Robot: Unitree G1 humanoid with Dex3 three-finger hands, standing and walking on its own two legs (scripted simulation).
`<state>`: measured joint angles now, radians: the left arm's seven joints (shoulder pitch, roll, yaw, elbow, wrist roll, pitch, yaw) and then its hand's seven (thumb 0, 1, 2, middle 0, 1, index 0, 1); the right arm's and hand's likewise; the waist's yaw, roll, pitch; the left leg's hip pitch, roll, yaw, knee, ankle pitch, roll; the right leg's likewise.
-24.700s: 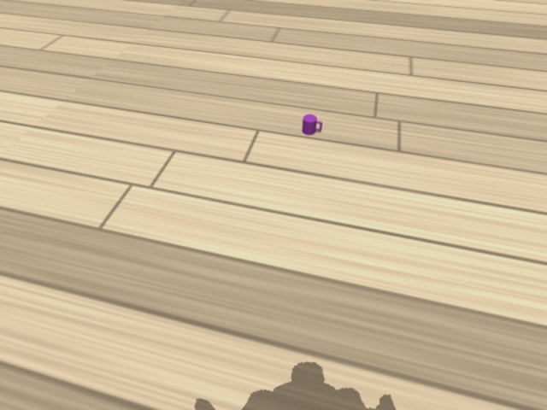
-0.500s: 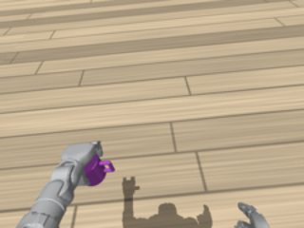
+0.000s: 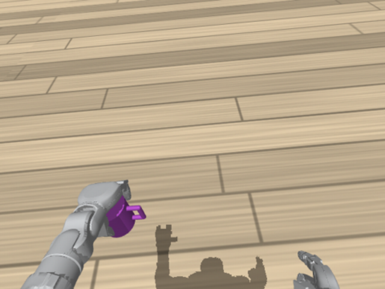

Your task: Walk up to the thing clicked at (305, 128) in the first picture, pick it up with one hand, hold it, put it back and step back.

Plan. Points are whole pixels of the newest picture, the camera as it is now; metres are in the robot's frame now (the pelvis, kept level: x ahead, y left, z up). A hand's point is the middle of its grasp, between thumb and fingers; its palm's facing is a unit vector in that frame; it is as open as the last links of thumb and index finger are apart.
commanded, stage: hold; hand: left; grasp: from above
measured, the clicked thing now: (120, 213) +0.31 +0.20 -0.07
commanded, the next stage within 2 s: crouch in 0.10 s
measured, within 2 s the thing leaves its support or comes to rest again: neither
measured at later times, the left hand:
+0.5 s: hand (111, 219) +0.30 +0.22 -0.06, palm faces -0.46 -0.04 -0.89, open 10.7 cm
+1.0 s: hand (132, 225) +0.38 +0.24 -0.29, palm faces -0.40 +0.03 -0.91, open 10.7 cm
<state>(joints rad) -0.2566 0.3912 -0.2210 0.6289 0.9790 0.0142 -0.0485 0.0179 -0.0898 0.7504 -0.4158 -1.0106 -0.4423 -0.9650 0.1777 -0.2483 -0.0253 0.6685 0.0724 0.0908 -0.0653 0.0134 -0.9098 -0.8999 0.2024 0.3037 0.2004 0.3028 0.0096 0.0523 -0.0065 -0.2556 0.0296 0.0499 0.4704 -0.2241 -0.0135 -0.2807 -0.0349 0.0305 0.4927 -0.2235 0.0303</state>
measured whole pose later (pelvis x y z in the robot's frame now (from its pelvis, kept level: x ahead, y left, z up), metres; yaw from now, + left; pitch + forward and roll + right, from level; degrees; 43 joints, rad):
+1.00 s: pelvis -0.04 +0.01 -0.18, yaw +1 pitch +30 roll -3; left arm -0.72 0.45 -0.06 1.22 1.17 -0.05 0.36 0.02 -0.11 0.77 -0.42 -1.01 -0.46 -0.96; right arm 0.26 -0.26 -0.08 0.74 -0.03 0.02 -0.02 0.01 -0.91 -0.90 0.20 0.30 0.20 0.30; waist -0.14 0.05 -0.18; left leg -1.46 0.04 -0.03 1.51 -0.57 -0.01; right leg -1.43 -0.02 0.00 1.47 -0.55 0.04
